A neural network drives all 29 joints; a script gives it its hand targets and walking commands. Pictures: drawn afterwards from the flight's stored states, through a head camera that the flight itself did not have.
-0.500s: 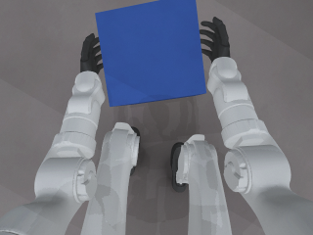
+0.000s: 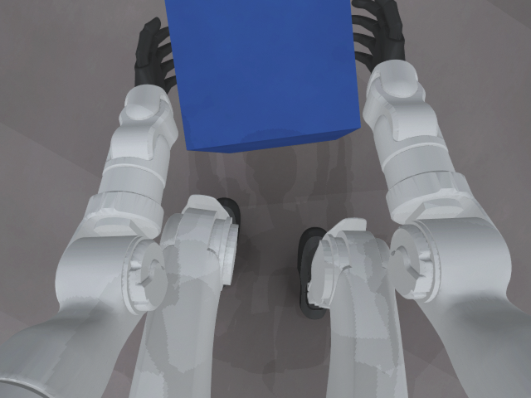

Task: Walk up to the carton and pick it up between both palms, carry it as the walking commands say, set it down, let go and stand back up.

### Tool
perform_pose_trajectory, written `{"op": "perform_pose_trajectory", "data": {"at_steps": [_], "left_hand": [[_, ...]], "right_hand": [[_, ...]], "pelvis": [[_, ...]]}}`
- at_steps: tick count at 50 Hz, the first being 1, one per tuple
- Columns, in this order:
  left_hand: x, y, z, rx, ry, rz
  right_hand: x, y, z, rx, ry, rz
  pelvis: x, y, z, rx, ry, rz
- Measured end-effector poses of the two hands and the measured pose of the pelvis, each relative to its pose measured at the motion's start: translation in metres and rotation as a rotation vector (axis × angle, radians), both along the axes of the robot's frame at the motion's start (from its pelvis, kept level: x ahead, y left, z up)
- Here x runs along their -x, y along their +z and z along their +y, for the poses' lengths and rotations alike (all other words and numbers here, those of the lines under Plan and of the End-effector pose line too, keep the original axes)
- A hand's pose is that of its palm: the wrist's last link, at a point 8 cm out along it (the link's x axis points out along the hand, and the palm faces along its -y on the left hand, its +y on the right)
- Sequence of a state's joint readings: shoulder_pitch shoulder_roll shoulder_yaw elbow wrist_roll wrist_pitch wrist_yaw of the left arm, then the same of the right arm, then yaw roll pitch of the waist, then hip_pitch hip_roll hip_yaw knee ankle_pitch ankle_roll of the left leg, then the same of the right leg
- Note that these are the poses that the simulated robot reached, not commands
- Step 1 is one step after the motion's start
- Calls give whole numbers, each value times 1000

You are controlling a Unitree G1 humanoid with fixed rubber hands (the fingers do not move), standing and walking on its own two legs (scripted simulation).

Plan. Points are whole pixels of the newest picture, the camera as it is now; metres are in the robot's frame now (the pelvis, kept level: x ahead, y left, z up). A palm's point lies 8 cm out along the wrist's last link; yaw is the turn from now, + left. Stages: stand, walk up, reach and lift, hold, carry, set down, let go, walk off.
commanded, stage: set down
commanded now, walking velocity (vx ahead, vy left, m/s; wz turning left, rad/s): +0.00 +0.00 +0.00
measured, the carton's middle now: (270, 78) +0.50 +0.06 -0.24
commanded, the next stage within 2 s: none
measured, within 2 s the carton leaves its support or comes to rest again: rests again in 1.06 s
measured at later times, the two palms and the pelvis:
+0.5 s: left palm (153, 77) +0.47 +0.22 -0.19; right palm (370, 63) +0.53 -0.07 -0.19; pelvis +0.00 +0.00 -0.03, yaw +0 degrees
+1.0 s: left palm (151, 81) +0.47 +0.23 -0.21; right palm (358, 70) +0.53 -0.06 -0.21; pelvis +0.00 +0.00 -0.04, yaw +1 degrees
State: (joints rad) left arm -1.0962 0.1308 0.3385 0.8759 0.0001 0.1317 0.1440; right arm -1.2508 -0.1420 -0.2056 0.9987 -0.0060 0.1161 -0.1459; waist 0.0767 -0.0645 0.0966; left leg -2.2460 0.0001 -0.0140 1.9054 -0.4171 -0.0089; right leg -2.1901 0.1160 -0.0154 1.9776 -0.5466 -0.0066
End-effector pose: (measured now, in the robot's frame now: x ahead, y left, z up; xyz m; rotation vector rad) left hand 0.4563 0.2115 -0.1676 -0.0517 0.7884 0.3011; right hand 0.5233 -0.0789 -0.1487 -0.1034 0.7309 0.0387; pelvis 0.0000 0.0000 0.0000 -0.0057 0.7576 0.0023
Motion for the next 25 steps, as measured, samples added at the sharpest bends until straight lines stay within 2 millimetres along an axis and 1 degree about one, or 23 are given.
{"op": "perform_pose_trajectory", "data": {"at_steps": [4,8,13,25], "left_hand": [[-3,-15,3,-3,-2,11],[-11,-20,8,1,-2,2],[-16,-21,10,3,3,-6],[-16,-25,10,-3,-3,5]], "right_hand": [[-2,-16,2,1,3,9],[-6,-26,6,13,14,2],[-9,-30,8,15,19,-6],[-7,-36,7,-4,6,7]], "pelvis": [[1,-9,0,-2,-2,-5],[0,-17,0,-5,-1,-13],[-2,-24,1,-5,-1,-24],[-2,-29,0,-10,-1,-27]]}}
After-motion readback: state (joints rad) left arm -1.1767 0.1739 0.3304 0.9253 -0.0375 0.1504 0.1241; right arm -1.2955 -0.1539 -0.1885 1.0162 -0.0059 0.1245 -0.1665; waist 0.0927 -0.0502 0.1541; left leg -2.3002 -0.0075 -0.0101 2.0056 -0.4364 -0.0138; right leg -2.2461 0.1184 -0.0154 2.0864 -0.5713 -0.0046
